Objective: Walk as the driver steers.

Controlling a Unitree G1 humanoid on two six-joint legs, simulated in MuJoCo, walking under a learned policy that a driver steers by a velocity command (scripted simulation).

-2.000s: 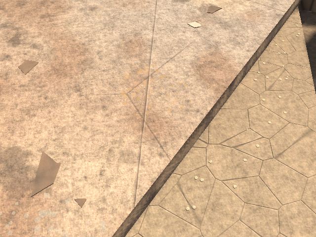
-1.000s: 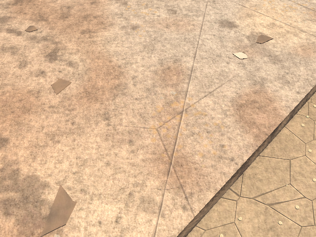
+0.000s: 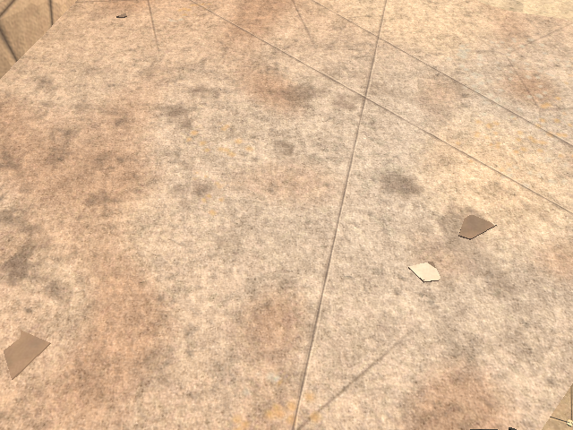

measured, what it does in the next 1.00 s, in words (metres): climbs, turning right: left foot, then right foot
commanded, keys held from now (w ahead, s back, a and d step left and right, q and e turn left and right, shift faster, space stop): w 0.02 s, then e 0.80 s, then no key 0.18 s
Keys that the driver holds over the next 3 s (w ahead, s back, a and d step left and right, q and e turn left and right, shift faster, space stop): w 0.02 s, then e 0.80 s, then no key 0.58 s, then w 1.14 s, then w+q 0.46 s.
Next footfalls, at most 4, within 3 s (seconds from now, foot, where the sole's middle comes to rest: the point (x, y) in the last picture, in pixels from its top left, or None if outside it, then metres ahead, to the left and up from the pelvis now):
0.34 left None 0.37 0.08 -0.74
0.76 right None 0.29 -0.17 -0.74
1.18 left None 0.35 0.06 -0.74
2.10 left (359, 337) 0.72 -0.13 -0.74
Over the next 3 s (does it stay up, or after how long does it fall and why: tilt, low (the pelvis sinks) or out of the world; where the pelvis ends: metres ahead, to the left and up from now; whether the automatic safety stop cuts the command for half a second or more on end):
stays up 0.94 -0.38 0.04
